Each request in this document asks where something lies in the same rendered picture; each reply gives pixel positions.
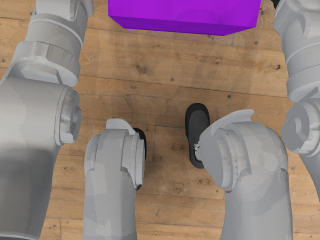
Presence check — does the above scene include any robot shin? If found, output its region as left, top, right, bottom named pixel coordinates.
left=194, top=109, right=289, bottom=177
left=84, top=118, right=139, bottom=186

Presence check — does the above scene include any robot right upper arm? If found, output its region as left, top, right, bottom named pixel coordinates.
left=281, top=98, right=320, bottom=202

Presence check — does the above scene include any carton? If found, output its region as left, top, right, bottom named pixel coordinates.
left=108, top=0, right=261, bottom=36

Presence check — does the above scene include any right robot forearm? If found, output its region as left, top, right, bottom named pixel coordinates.
left=272, top=0, right=320, bottom=103

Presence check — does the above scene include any left robot forearm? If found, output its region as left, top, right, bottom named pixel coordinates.
left=0, top=0, right=95, bottom=87

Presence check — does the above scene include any left robot shin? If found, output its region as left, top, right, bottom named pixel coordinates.
left=84, top=118, right=139, bottom=186

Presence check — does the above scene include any robot left upper arm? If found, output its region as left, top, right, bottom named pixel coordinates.
left=0, top=76, right=82, bottom=240

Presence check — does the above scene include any right robot shin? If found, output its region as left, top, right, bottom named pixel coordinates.
left=194, top=109, right=289, bottom=177

